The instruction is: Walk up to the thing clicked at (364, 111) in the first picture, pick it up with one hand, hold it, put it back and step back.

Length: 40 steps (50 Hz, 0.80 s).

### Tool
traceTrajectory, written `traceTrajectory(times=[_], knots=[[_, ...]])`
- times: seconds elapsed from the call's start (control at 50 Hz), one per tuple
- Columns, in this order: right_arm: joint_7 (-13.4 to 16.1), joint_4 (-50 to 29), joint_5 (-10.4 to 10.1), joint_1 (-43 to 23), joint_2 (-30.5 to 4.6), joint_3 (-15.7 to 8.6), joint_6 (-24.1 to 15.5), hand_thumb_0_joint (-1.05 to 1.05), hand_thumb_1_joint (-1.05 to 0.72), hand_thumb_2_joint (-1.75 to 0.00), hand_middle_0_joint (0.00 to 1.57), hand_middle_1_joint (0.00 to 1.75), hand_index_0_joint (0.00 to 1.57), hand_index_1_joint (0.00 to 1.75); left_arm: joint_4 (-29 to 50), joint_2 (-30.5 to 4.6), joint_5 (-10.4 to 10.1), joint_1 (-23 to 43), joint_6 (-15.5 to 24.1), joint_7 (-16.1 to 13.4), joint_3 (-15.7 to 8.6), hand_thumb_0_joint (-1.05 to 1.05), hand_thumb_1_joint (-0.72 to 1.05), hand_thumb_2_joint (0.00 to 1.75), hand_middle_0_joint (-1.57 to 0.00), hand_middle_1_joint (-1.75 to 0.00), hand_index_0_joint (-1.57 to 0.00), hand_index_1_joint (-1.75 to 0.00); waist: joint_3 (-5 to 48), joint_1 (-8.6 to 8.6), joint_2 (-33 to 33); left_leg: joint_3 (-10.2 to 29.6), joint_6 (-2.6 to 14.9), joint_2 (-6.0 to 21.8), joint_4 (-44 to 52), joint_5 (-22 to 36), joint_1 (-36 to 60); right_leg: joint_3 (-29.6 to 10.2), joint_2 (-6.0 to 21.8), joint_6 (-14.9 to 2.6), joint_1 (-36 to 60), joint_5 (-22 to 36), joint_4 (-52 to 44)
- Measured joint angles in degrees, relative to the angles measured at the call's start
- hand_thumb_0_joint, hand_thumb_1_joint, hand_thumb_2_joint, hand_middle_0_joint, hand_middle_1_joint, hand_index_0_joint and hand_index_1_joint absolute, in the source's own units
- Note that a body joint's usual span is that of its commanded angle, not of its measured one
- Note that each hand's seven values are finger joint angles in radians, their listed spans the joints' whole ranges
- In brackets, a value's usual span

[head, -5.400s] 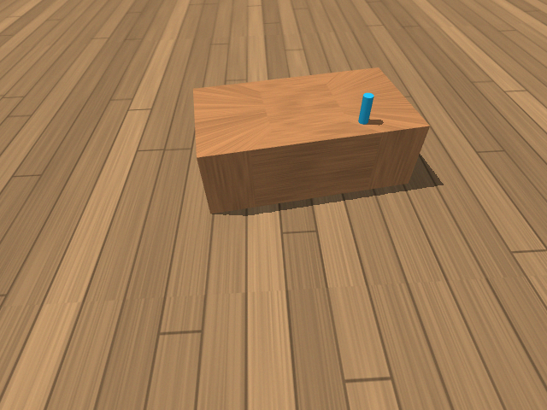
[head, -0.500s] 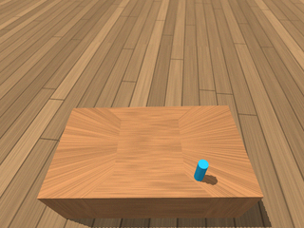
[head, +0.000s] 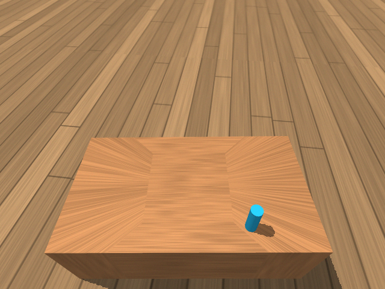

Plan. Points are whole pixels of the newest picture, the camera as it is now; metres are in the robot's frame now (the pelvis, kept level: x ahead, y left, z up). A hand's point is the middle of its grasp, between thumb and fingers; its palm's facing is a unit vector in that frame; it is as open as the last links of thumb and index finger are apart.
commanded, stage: walk up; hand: right
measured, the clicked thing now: (253, 218) +0.44 -0.20 -0.36
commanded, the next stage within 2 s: stand in 0.06 s
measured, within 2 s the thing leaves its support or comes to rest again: neither
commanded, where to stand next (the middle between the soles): +0.04 +0.02 m, yaw -1 degrees
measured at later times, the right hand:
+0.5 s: hand out of the picture +0.08 -0.26 -0.16, palm faces -0.01 +0.94 -0.33, open 7.4 cm
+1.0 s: hand out of the picture +0.08 -0.27 -0.16, palm faces -0.01 +0.94 -0.33, open 7.4 cm
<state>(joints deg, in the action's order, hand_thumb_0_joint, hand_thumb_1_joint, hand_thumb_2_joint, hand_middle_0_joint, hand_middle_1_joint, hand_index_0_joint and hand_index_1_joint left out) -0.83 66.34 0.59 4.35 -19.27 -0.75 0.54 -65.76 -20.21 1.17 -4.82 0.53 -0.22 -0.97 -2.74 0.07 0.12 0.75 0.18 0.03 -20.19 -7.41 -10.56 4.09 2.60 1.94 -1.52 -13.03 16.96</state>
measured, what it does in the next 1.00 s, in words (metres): stands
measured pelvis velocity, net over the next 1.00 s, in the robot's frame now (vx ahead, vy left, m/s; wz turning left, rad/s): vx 0.01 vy -0.02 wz -0.02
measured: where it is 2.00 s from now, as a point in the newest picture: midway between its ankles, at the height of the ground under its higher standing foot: outside the picture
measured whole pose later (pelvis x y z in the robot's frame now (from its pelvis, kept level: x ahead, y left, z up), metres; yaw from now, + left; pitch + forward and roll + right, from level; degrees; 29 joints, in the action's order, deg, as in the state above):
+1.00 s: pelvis +0.01 -0.02 +0.00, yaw -1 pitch -2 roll +0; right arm -0.4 65.4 0.5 5.7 -19.9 0.4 -0.4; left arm -63.6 -20.2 0.8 -7.3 0.1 0.2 -0.2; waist -2.8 0.1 0.2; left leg 0.0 -1.2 1.4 -19.0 -7.7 -9.2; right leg 3.1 1.4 0.7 -1.3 -13.7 17.2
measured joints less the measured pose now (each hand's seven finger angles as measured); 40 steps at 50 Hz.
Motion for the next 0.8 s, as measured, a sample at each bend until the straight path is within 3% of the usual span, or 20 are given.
traceTrajectory(times=[0.8], knots=[[0.39, -0.94, -0.19, 0.85, -0.53, 1.01, -0.90, 0.01, -0.90, -0.89, 0.20, 0.30, 0.21, 0.30, 1.98, 0.07, -0.37, -2.33, -0.23, 0.33, 0.83, 0.00, 0.91, 0.90, -0.20, -0.30, -0.21, -0.30, 0.12, -0.04, 0.08, -0.66, -1.18, 1.14, 1.05, -0.23, 1.14, -0.83, -1.00, -1.02, 0.12, -0.61, 0.24]])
